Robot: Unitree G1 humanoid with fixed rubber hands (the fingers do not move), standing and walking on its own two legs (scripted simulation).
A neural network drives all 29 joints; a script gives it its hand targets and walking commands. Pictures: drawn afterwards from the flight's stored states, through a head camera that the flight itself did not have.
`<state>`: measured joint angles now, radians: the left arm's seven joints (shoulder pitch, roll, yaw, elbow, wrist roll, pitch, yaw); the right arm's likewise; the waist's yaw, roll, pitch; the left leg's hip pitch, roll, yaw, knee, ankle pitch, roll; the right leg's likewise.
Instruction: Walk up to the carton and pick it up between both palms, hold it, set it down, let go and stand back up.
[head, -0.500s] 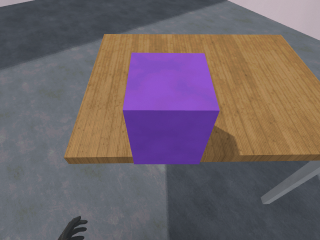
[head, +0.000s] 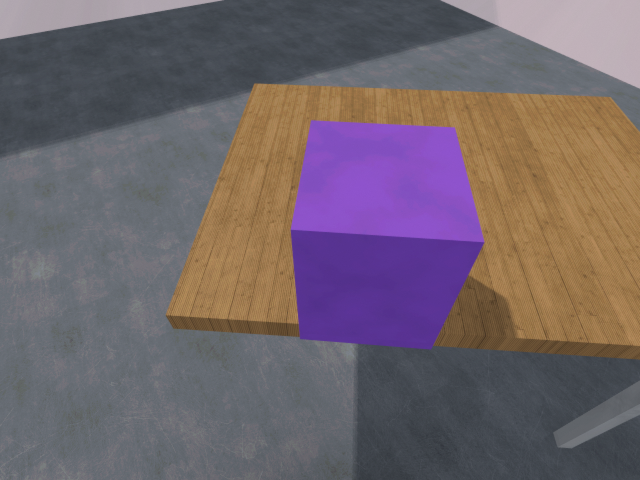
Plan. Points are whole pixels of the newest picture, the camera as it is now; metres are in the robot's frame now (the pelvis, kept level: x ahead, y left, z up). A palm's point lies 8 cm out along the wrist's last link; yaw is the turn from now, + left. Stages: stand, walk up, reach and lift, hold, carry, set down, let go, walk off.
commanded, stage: stand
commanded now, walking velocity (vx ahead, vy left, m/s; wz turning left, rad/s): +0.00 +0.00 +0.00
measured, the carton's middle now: (373, 239) +0.42 -0.05 +0.05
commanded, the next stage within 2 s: none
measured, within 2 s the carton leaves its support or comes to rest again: neither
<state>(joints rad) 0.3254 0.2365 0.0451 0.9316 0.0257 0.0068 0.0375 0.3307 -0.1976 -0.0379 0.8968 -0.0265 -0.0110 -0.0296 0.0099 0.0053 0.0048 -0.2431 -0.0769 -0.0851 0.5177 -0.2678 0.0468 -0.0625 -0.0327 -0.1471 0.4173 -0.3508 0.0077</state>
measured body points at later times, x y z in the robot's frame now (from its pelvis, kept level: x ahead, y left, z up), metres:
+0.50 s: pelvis -0.02 -0.01 +0.00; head -0.02 -0.01 +0.45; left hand -0.07 +0.22 -0.16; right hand -0.02 -0.24 -0.15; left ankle +0.00 +0.09 -0.74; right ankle -0.08 -0.11 -0.74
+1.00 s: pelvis -0.04 -0.03 +0.00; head -0.03 -0.03 +0.45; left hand -0.08 +0.20 -0.16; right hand -0.02 -0.25 -0.16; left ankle +0.00 +0.09 -0.74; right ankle -0.08 -0.11 -0.74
